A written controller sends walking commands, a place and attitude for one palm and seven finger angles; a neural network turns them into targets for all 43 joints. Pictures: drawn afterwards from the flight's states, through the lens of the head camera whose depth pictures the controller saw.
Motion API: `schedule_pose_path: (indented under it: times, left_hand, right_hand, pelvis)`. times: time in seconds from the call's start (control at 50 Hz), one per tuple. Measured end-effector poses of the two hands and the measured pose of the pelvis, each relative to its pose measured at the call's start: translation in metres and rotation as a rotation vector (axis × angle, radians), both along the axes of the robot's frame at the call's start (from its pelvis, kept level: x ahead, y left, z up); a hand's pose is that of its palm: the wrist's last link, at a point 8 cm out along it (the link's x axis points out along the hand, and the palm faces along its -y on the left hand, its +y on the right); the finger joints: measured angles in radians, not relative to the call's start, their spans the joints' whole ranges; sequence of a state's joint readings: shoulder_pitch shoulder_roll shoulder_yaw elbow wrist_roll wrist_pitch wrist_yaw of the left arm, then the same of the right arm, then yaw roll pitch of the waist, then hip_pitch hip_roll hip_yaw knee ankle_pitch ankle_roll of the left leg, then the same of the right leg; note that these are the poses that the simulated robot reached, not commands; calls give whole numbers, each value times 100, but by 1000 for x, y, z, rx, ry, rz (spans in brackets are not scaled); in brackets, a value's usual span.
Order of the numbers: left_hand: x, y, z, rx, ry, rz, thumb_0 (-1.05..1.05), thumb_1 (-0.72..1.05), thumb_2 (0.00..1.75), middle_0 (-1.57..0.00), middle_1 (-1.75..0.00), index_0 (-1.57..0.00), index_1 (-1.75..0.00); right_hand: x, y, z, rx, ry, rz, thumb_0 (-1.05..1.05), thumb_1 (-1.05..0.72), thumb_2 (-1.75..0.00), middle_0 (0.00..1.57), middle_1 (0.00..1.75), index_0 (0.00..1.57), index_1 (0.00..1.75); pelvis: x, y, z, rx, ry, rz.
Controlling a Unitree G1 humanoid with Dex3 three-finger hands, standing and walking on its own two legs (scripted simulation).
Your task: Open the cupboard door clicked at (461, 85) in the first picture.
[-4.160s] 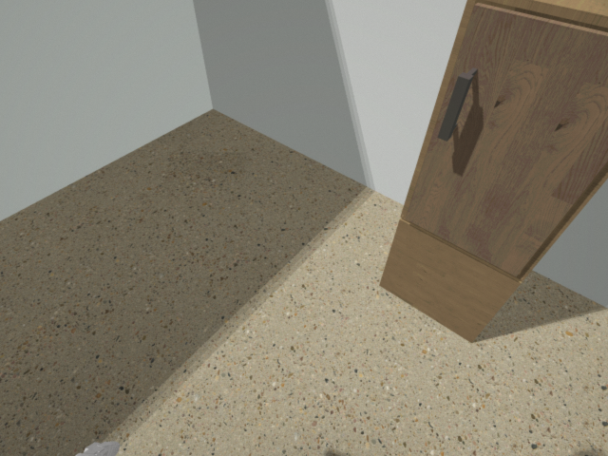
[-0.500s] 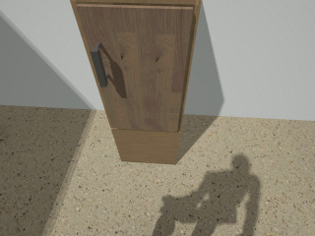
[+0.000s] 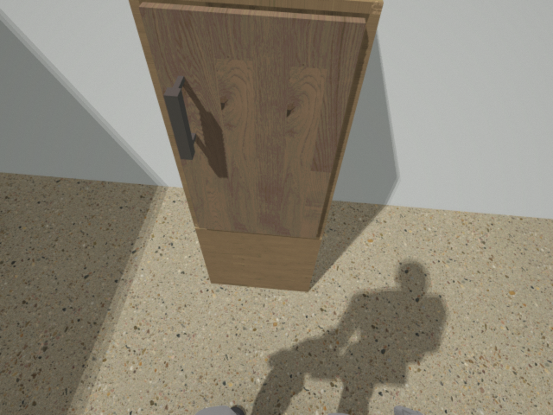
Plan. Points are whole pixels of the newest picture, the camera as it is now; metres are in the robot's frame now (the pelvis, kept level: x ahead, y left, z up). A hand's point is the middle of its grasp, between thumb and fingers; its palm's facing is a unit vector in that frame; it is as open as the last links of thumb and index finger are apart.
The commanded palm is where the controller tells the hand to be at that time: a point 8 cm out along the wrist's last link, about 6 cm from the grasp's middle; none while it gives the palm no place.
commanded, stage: come to a stop and stand still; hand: left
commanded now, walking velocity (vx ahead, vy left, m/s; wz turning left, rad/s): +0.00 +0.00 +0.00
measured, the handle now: (183, 119) +0.58 +0.22 +0.07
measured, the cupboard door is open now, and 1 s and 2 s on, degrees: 0 0 0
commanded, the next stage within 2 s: look again from close up in 0.94 s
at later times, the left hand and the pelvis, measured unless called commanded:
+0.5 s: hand out of the picture -0.02 +0.14 -0.17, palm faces +0.05 -0.98 -0.18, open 7.3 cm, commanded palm none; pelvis -0.04 -0.04 +0.01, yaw +1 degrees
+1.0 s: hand out of the picture -0.06 +0.13 -0.17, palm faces +0.05 -0.99 -0.14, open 7.4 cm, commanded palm none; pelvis -0.04 -0.02 +0.01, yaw +0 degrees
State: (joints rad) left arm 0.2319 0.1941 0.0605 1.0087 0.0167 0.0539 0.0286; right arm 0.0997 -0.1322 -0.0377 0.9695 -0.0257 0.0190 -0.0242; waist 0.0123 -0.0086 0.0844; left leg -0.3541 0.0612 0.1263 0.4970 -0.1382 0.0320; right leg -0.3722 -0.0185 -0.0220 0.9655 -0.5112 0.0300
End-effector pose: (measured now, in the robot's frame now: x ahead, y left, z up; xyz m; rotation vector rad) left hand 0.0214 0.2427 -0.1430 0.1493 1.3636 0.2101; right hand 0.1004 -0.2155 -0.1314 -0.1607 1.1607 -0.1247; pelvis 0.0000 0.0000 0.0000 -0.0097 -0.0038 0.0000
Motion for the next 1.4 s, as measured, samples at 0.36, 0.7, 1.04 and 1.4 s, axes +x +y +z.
schedule_pose_path:
  times: [0.36, 0.7, 1.04, 1.4]
  left_hand:
    - [-33, -54, 2, -22, -13, -14, 1, 93, 90, -20, -30, -20, -30]
    - [-75, -63, 5, -63, 55, -4, 0, 91, 90, -20, -30, -20, -30]
    - [-88, -63, 1, -95, 88, 6, 0, 91, 90, -20, -30, -20, -30]
    - [-14, 12, 20, 71, -191, -71, 0, 90, 90, -20, -30, -20, -30]
  right_hand:
    - [-127, -57, -12, -18, 242, -83, 1, -92, -90, 20, 30, 20, 30]
    - [-164, -21, -9, 53, 283, -74, 1, -91, -90, 20, 30, 20, 30]
    - [-159, -10, -6, 39, 274, -78, 1, -91, -90, 20, 30, 20, 30]
    - [-80, -48, 6, -73, -26, -10, 1, -91, -90, 20, 30, 20, 30]
  pelvis:
    - [-25, -38, 2, -1, 2, 27]
    - [-43, -34, 10, 10, -17, 7]
    - [-38, -21, 10, 12, -8, 3]
    - [-43, -8, 0, 5, -42, 16]
